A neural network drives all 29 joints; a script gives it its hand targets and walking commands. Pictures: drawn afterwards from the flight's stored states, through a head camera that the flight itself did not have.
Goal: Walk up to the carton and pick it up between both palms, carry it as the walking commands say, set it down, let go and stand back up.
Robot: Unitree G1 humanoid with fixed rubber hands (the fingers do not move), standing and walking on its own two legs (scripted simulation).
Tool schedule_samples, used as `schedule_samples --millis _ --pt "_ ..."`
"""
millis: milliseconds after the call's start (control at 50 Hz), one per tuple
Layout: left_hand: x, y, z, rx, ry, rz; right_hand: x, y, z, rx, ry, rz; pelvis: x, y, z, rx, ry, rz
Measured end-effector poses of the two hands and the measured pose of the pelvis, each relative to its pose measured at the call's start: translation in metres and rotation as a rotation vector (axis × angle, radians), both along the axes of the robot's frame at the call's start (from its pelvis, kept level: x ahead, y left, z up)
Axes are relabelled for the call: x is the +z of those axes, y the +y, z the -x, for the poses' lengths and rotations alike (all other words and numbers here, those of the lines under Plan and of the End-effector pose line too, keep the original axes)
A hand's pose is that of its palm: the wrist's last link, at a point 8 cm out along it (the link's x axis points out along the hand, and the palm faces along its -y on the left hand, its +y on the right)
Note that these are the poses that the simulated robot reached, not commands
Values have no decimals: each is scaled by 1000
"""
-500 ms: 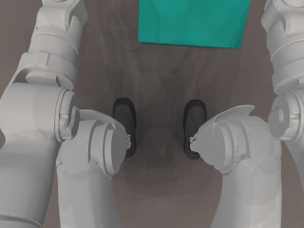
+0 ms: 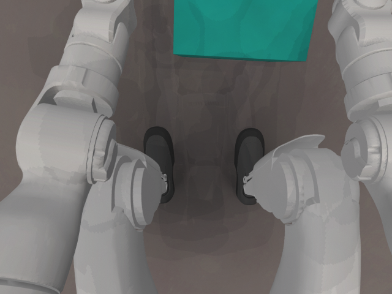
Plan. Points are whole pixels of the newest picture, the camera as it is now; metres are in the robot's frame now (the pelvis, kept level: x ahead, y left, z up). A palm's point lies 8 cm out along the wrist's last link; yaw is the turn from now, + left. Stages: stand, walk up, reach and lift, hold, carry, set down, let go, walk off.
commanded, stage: reach and lift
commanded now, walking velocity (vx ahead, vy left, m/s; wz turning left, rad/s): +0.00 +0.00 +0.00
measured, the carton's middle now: out of the picture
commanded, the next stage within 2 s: none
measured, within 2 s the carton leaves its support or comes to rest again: leaves its support in 0.92 s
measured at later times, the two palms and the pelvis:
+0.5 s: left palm out of the picture +0.55 +0.11 -0.20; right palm out of the picture +0.54 -0.18 -0.20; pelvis +0.00 +0.00 +0.00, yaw +0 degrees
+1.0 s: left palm out of the picture +0.56 +0.13 -0.18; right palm out of the picture +0.55 -0.16 -0.18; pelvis +0.00 +0.00 -0.01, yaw +0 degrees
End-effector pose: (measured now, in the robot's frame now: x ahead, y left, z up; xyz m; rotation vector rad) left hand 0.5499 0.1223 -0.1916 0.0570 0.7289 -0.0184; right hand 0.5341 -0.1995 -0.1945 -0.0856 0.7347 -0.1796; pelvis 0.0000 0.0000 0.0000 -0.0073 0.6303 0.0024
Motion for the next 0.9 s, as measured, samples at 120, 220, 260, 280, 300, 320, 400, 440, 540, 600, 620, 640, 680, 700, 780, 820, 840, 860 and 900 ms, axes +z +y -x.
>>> schedule_samples --millis 120,220,260,280,300,320,400,440,540,600,620,640,680,700,780,820,840,860,900 --pt "-3 -7 3 -7 15 11 2 10 -4 22 -11 -17 0 0 0 0 0 0" --pt "-3 -8 3 4 14 6 3 18 -7 11 -15 -42 0 0 0 0 0 0" --pt "-3 -8 3 5 15 7 2 18 -7 0 -13 -56 0 0 0 0 0 0" --pt "-3 -8 3 5 16 8 2 18 -7 -6 -12 -63 0 0 0 0 1 0" --pt "-3 -8 3 7 17 11 2 18 -7 -10 -11 -69 0 0 0 0 1 0" --pt "-3 -8 3 8 19 13 1 18 -7 -14 -9 -76 0 0 0 0 1 0" --pt "-4 -8 2 10 27 28 0 17 -6 -31 -4 -111 0 -1 -1 0 2 0" --pt "-4 -7 2 8 31 35 -1 17 -6 -37 -2 -122 0 -1 -1 0 1 0" --pt "-4 -7 1 1 40 43 -1 16 -6 -41 6 -130 -2 -1 -1 0 -3 0" --pt "-4 -7 1 -1 45 44 -1 17 -6 -42 9 -130 -4 0 -1 0 -8 2" --pt "-4 -7 1 -1 46 44 -1 17 -6 -42 10 -130 -4 0 -1 0 -9 2" --pt "-4 -7 1 -1 47 44 -1 17 -6 -42 10 -130 -4 0 -1 1 -10 3" --pt "-3 -7 1 -2 51 45 -1 17 -6 -42 12 -129 -5 0 -1 1 -12 5" --pt "-3 -7 1 -2 52 45 0 17 -6 -43 12 -128 -6 1 -1 1 -13 5" --pt "-2 -7 0 2 59 40 0 18 -6 -37 21 -113 -6 1 -1 0 -16 6" --pt "-1 -5 -1 12 61 27 1 21 -7 -21 25 -96 -7 1 0 -1 -18 7" --pt "0 -4 -1 19 62 18 2 23 -7 -9 26 -88 -7 1 0 -2 -19 7" --pt "0 -2 -2 25 61 9 3 25 -8 1 27 -83 -7 1 0 -3 -19 7" --pt "2 1 -2 33 57 -10 5 30 -9 12 26 -78 -7 2 0 -3 -21 8"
